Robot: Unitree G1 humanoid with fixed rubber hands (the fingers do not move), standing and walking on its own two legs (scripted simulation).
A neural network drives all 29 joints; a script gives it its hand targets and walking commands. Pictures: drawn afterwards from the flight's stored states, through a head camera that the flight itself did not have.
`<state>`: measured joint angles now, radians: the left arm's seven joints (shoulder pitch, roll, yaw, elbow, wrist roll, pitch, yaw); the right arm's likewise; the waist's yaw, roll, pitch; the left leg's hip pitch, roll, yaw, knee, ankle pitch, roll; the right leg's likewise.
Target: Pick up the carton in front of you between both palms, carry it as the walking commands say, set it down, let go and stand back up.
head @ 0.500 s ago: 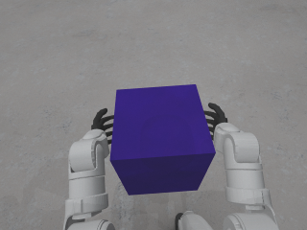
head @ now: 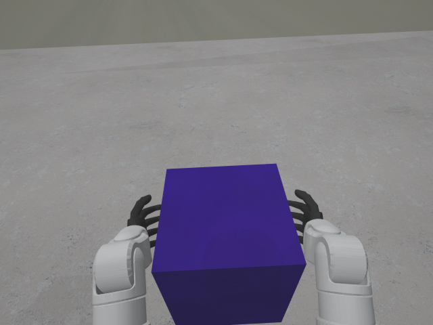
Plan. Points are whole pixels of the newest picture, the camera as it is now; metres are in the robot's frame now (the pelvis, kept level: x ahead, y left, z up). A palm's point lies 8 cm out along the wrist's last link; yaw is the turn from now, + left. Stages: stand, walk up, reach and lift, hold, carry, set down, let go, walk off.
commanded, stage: carry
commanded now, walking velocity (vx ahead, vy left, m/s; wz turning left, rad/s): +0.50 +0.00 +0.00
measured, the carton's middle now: (225, 247) +0.29 +0.00 +0.03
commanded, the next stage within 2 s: none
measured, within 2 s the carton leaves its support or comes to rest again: neither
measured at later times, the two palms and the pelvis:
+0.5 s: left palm (179, 144) +0.54 +0.10 +0.09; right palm (296, 142) +0.55 -0.20 +0.08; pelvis +0.28 -0.05 +0.00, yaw +1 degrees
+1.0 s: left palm (178, 94) +0.88 +0.14 +0.07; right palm (263, 92) +0.86 -0.16 +0.08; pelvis +0.60 +0.00 +0.00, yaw -2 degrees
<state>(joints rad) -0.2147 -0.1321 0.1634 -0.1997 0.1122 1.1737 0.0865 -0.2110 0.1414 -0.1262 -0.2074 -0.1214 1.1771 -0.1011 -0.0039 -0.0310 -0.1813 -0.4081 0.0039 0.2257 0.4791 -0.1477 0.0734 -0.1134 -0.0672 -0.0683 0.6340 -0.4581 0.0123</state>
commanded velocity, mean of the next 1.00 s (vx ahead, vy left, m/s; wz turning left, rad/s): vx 0.50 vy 0.00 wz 0.00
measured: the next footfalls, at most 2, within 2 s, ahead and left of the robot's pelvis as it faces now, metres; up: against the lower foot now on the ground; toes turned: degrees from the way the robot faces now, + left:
right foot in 0.42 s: +0.39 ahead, -0.15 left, +0.00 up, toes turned -12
left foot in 0.88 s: +0.72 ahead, +0.09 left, +0.00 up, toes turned +11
